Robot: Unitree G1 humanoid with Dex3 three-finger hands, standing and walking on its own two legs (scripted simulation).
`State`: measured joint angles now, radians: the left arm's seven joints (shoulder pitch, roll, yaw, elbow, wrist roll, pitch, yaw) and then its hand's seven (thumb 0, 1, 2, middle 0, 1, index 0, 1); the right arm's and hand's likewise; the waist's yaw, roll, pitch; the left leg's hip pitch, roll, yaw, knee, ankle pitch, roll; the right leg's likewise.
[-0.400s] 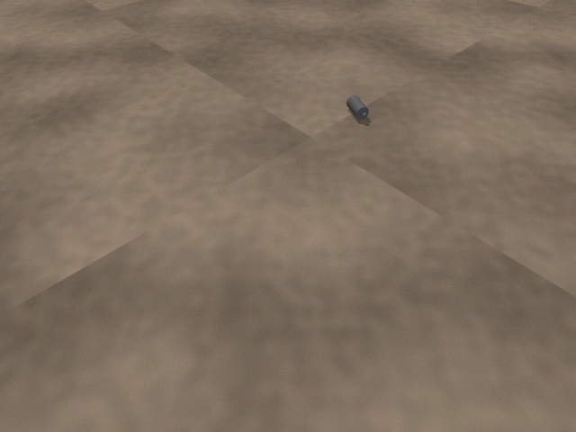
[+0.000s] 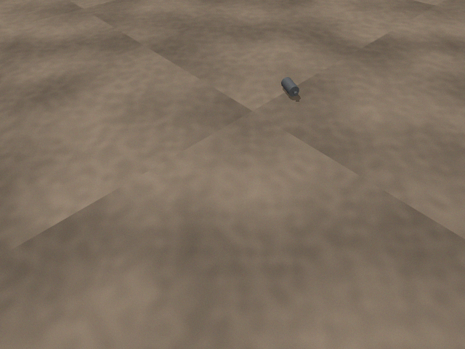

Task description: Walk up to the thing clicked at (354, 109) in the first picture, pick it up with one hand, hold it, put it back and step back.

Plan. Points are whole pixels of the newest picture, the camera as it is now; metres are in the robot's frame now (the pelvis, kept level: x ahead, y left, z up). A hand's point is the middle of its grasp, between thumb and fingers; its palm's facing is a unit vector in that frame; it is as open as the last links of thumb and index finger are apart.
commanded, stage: stand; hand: left
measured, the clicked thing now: (291, 87) +2.08 -0.40 -0.74
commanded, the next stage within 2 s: walk up in 0.72 s
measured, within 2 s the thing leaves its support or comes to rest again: neither
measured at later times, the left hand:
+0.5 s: hand out of the picture +0.07 +0.25 -0.16, palm faces -0.02 -0.94 -0.34, open 7.3 cm
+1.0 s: hand (119, 328) +0.21 +0.25 -0.12, palm faces -0.24 -0.86 -0.45, open 7.3 cm
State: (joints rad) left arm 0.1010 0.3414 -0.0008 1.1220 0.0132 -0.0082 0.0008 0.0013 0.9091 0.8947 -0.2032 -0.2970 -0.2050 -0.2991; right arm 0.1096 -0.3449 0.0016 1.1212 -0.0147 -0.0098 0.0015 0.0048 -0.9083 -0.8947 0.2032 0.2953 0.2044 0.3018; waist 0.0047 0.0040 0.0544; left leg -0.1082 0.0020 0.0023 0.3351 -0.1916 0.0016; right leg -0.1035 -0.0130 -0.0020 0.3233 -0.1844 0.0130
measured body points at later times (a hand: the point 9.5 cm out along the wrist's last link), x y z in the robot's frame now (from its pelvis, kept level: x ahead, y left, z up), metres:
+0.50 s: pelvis +0.00 +0.00 +0.00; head +0.01 +0.00 +0.45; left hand +0.08 +0.30 -0.13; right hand +0.08 -0.30 -0.13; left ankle +0.00 +0.12 -0.75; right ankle +0.00 -0.13 -0.75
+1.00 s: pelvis +0.06 -0.04 -0.02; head +0.05 -0.07 +0.43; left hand +0.22 +0.29 -0.09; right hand +0.07 -0.39 -0.14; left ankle +0.00 +0.12 -0.75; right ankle +0.12 -0.21 -0.72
